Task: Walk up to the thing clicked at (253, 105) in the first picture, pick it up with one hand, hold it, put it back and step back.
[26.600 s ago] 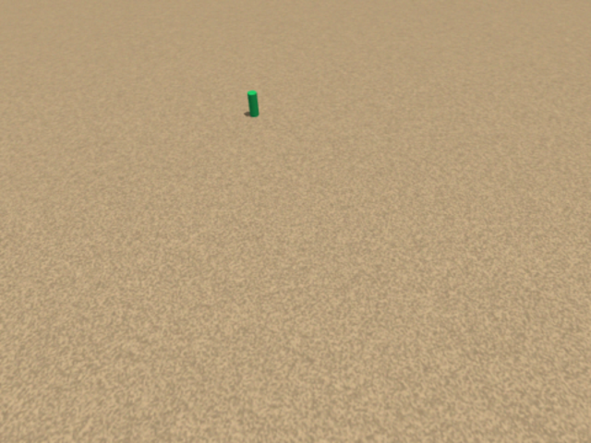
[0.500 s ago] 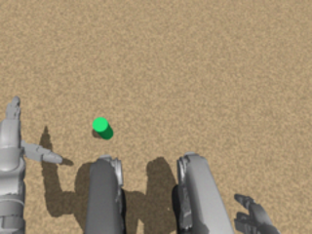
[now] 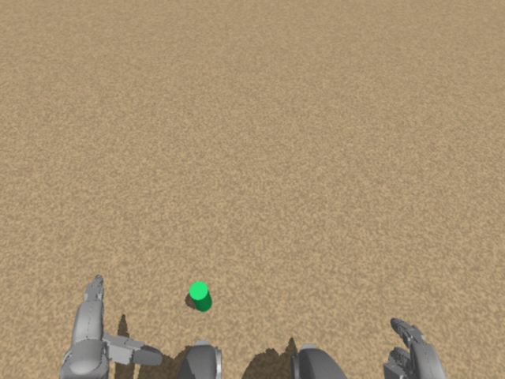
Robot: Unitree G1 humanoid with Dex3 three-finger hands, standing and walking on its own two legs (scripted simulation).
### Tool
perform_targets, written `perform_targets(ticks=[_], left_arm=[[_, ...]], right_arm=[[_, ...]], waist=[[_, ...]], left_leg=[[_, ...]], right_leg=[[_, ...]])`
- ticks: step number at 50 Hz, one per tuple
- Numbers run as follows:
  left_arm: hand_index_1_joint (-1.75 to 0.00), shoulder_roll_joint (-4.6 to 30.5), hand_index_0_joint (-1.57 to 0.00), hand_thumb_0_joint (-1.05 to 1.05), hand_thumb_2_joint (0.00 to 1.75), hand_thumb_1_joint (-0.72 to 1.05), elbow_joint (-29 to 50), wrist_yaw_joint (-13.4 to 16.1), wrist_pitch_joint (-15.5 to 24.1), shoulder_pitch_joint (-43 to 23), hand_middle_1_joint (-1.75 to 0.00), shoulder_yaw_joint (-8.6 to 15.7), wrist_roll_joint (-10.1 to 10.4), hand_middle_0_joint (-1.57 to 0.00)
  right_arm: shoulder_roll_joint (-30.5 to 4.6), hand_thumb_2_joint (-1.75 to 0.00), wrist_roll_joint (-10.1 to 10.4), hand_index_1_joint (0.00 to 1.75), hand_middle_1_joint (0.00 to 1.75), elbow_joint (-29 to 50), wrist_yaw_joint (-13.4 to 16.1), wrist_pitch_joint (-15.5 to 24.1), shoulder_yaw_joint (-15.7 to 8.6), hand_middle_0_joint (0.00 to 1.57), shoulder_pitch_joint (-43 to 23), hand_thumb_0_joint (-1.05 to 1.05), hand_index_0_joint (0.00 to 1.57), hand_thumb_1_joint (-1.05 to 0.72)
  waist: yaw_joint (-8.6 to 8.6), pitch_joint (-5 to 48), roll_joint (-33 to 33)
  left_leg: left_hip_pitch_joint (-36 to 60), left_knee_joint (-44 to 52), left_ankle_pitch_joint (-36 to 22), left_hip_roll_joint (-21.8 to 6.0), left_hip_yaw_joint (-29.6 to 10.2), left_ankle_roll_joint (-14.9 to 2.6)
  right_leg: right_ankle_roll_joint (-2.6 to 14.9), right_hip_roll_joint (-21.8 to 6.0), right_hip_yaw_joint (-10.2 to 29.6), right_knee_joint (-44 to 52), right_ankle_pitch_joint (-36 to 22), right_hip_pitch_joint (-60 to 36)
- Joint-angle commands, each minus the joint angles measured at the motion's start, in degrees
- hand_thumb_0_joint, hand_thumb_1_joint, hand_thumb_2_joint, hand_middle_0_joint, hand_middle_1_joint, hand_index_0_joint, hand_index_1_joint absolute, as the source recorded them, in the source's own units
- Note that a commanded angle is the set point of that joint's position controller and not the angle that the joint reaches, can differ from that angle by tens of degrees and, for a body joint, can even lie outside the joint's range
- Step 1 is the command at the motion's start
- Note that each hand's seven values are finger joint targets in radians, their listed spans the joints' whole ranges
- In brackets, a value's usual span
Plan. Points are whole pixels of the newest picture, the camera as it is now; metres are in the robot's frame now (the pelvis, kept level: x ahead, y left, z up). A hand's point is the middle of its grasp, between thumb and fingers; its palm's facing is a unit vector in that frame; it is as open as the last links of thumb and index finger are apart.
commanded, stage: home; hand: left
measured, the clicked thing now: (201, 297) +0.41 +0.17 -0.59
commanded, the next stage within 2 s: stand in 1.90 s
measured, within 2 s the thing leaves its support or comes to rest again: neither
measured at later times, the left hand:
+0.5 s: hand (115, 357) +0.18 +0.20 +0.00, palm faces +0.14 -0.95 -0.29, open 17.7 cm
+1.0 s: hand (126, 359) +0.18 +0.18 +0.00, palm faces +0.12 -0.95 -0.29, open 17.5 cm
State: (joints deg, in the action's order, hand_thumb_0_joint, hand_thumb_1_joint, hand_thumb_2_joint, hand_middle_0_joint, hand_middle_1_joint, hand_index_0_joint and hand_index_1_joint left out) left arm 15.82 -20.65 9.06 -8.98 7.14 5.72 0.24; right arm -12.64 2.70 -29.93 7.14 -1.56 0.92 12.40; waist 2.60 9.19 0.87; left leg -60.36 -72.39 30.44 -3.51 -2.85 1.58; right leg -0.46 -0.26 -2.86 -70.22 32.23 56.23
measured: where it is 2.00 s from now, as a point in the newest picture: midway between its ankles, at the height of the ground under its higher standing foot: outside the picture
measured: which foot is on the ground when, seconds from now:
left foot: down 0.00-1.00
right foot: down 0.00-1.00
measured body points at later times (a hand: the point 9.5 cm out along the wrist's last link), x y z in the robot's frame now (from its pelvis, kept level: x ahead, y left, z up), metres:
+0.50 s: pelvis +0.02 +0.01 +0.06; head +0.04 +0.01 +0.51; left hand +0.17 +0.25 +0.02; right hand +0.21 -0.22 +0.00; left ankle +0.04 +0.13 -0.63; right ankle +0.02 -0.13 -0.63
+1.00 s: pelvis +0.02 +0.00 +0.06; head +0.03 +0.00 +0.51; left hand +0.17 +0.23 +0.02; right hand +0.18 -0.24 -0.02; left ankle +0.04 +0.13 -0.63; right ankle +0.02 -0.13 -0.63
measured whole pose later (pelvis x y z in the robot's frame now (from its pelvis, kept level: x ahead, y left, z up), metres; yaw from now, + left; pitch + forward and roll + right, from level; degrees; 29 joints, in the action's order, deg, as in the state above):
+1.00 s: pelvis +0.02 +0.00 +0.06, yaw +1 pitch +7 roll -2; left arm 11.9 -0.2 7.6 -14.9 27.1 -0.6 0.8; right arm -11.7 1.2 -28.8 10.2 6.2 1.7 16.7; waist 1.3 6.4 2.3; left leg -36.9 -55.0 25.4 -3.2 -2.1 1.6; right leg -0.5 -0.4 -2.9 -52.5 27.0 32.8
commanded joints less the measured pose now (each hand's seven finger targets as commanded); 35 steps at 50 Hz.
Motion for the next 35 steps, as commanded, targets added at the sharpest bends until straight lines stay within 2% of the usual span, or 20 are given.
perform_targets(ticks=[1,2,5,6,8,9,10,12,16,17,19,21,24,27,29,30,31,32,34,35], left_arm=[[-0.05,6.9,-0.05,0.0,0.05,-0.55,17.49,1.89,0.3,1.18,-0.05,0.92,0.42,-0.05],[-0.06,7.8,-0.05,0.0,0.06,-0.53,18.51,2.24,-0.22,2.37,-0.06,1.48,0.41,-0.05],[-0.05,2.94,-0.05,0.0,0.03,-0.59,21.78,1.98,-2.13,9.56,-0.05,-2.87,0.68,-0.05],[-0.05,4.57,-0.05,0.0,0.03,-0.59,26.55,2.25,-2.17,9.07,-0.05,-1.85,0.8,-0.05],[-0.05,4.8,-0.05,0.0,0.04,-0.58,28.32,2.26,-2.98,12.75,-0.05,-2.05,0.72,-0.05],[-0.04,2.27,-0.05,0.0,0.02,-0.6,27.18,1.94,-3.45,15.73,-0.04,-4.0,0.72,-0.05],[-0.05,1.1,-0.05,0.0,0.03,-0.59,26.49,1.71,-3.74,17.54,-0.05,-4.23,0.85,-0.05],[-0.05,3.26,-0.05,0.0,0.04,-0.57,33.64,1.57,-3.29,15.57,-0.05,-3.0,0.76,-0.05],[-0.04,0.88,-0.05,0.0,0.03,-0.6,32.08,0.64,-3.79,20.13,-0.04,-4.49,0.59,-0.05],[-0.04,1.43,-0.04,0.0,0.01,-0.61,31.58,0.53,-3.74,19.48,-0.04,-3.36,0.55,-0.04],[-0.04,1.93,-0.04,0.0,0.01,-0.61,32.39,0.18,-3.46,17.05,-0.04,-3.54,0.27,-0.04],[-0.04,2.61,-0.05,0.0,0.03,-0.6,33.86,0.11,-3.08,16.09,-0.05,-2.81,0.08,-0.05],[-0.04,1.05,-0.05,0.0,0.03,-0.6,31.69,-0.25,-3.44,18.3,-0.04,-4.16,0.02,-0.05],[-0.04,3.17,-0.05,0.0,0.02,-0.61,34.54,-0.07,-3.11,16.75,-0.04,-2.77,0.06,-0.05],[-0.05,0.64,-0.05,0.0,0.04,-0.58,29.34,-0.41,-3.59,20.27,-0.05,-4.05,0.14,-0.05],[-0.05,0.18,-0.05,0.0,0.04,-0.57,29.67,-0.48,-3.55,20.46,-0.05,-4.3,0.21,-0.05],[-0.05,2.57,-0.05,0.0,0.05,-0.56,34.41,-0.28,-3.05,17.19,-0.05,-3.09,0.3,-0.05],[-0.05,3.58,-0.05,0.0,0.05,-0.56,34.04,-0.21,-2.9,16.29,-0.05,-2.09,0.19,-0.05],[-0.05,0.93,-0.05,0.0,0.04,-0.58,29.41,-0.57,-3.28,20.47,-0.05,-3.71,0.12,-0.05],[-0.05,1.13,-0.05,0.0,0.05,-0.56,31.13,-0.68,-3.11,19.8,-0.05,-3.71,0.31,-0.05]], right_arm=[[-6.71,-0.9,-0.44,0.3,0.3,8.21,2.13,3.48,-2.58,0.2,0.9,0.0,0.2,-0.9],[-6.58,-0.9,-0.39,0.3,0.3,8.51,2.58,3.66,-2.42,0.2,0.81,0.0,0.2,-0.9],[-5.89,-0.9,-0.66,0.3,0.3,9.48,3.15,4.66,-2.09,0.2,0.45,0.0,0.2,-0.9],[-5.91,-0.9,-0.56,0.3,0.3,9.79,3.6,4.92,-2.21,0.2,0.89,0.0,0.2,-0.9],[-5.78,-0.9,-0.6,0.3,0.3,10.4,3.99,5.53,-1.93,0.2,0.43,0.0,0.2,-0.9],[-5.25,-0.9,-0.85,0.3,0.3,10.75,4.01,5.86,-1.68,0.2,0.11,0.0,0.2,-0.9],[-5.35,-0.9,-0.83,0.3,0.3,11.33,3.91,6.22,-1.69,0.2,-0.23,0.0,0.2,-0.9],[-5.58,-0.9,-0.91,0.3,0.3,11.99,4.18,6.7,-1.92,0.2,-0.17,0.0,0.2,-0.9],[-5.32,-0.9,-1.39,0.3,0.3,11.88,4.12,7.91,-1.87,0.2,0.25,0.0,0.2,-0.9],[-5.73,-0.9,-1.36,0.3,0.3,12.12,4.11,8.1,-2.19,0.2,0.25,0.0,0.2,-0.9],[-5.74,-0.9,-1.62,0.3,0.3,12.03,4.09,8.43,-2.11,0.2,0.25,0.0,0.2,-0.9],[-5.7,-0.9,-1.84,0.3,0.3,11.57,4.05,9.0,-2.14,0.2,0.76,0.0,0.2,-0.9],[-5.69,-0.9,-1.98,0.3,0.3,11.72,3.95,9.67,-1.96,0.2,0.38,0.0,0.2,-0.9],[-5.68,-0.9,-2.0,0.3,0.3,11.1,3.87,10.01,-2.03,0.2,0.16,0.0,0.2,-0.9],[-5.22,-0.9,-1.99,0.3,0.3,11.25,3.7,10.19,-1.58,0.2,-0.2,0.0,0.2,-0.9],[-5.45,-0.9,-1.97,0.3,0.3,11.55,3.61,10.28,-1.69,0.2,-0.25,0.0,0.2,-0.9],[-5.59,-0.9,-1.97,0.3,0.3,11.36,3.58,10.22,-1.8,0.2,-0.45,0.0,0.2,-0.9],[-5.85,-0.9,-1.87,0.3,0.3,11.31,3.61,10.18,-1.94,0.2,-0.55,0.0,0.2,-0.9],[-5.5,-0.9,-1.88,0.3,0.3,11.19,3.39,10.31,-1.73,0.2,-0.6,0.0,0.2,-0.9],[-5.54,-0.9,-1.95,0.3,0.3,11.55,3.44,10.23,-1.78,0.2,-0.51,0.0,0.2,-0.9]], waist=[[-0.08,14.09,4.53],[-0.58,12.87,4.27],[-0.07,10.32,3.54],[-0.49,10.31,4.14],[-0.7,6.33,2.38],[-0.67,5.06,1.57],[-0.63,2.29,0.48],[-1.17,3.76,2.85],[-0.49,1.72,1.44],[-0.43,1.36,0.72],[-0.24,0.52,2.0],[-0.32,2.84,2.25],[-0.45,3.02,1.99],[-1.24,2.64,3.03],[-0.78,0.56,0.99],[-0.71,1.29,0.23],[-1.34,2.27,2.13],[-1.24,1.64,2.34],[-1.1,1.11,0.94],[-1.28,1.85,1.52]], left_leg=[[21.56,16.55,-13.92,2.2,1.98,-2.13],[22.71,17.8,-14.11,2.29,2.22,-2.13],[25.38,20.59,-15.46,2.04,1.98,-1.97],[26.56,21.61,-15.74,2.06,1.83,-1.88],[26.36,23.26,-13.93,2.2,1.86,-2.01],[26.25,23.76,-13.65,2.18,1.51,-2.02],[26.03,25.04,-12.23,1.83,0.96,-1.85],[27.45,26.14,-11.89,1.91,1.15,-1.73],[28.67,26.15,-15.69,1.83,1.32,-1.5],[28.73,26.2,-15.89,1.84,1.33,-1.53],[28.91,26.53,-14.67,1.94,1.5,-1.49],[30.41,26.3,-16.36,1.98,1.4,-1.37],[31.05,26.11,-17.51,2.3,1.82,-1.42],[30.7,26.14,-16.76,2.7,2.04,-1.4],[29.81,26.0,-15.53,2.8,2.41,-1.6],[29.63,26.06,-15.44,2.78,2.17,-1.67],[30.01,26.18,-15.45,2.88,2.21,-1.6],[29.58,26.34,-14.59,2.95,2.26,-1.6],[29.33,26.66,-13.93,2.71,1.96,-1.61],[29.23,26.55,-14.08,2.79,1.9,-1.64]], right_leg=[[1.17,1.09,0.37,17.02,-16.15,-15.79],[1.0,0.97,0.42,18.42,-16.44,-17.22],[1.07,1.46,-0.46,20.39,-17.45,-19.28],[1.13,1.57,-0.66,20.95,-17.4,-20.25],[1.01,1.71,-1.07,22.99,-15.56,-20.67],[0.93,1.73,-1.23,23.64,-15.2,-20.92],[0.99,1.99,-1.76,23.97,-13.58,-20.24],[1.1,1.93,-1.55,24.71,-13.06,-21.27],[0.96,2.18,-1.72,24.91,-15.9,-22.37],[0.92,2.18,-1.71,25.01,-16.02,-22.32],[0.89,2.02,-1.53,25.47,-14.96,-21.92],[0.93,1.99,-1.32,25.11,-16.29,-23.09],[0.88,1.83,-1.0,25.52,-17.52,-23.86],[0.71,1.61,-1.06,26.33,-17.09,-24.78],[0.43,1.66,-0.96,27.09,-16.37,-24.13],[0.53,1.69,-0.99,27.0,-16.31,-24.42],[0.6,1.54,-0.9,27.12,-16.4,-24.74],[0.6,1.55,-0.89,27.23,-15.58,-24.44],[0.69,1.77,-1.09,27.08,-14.54,-23.93],[0.71,1.68,-0.97,27.15,-14.87,-24.11]])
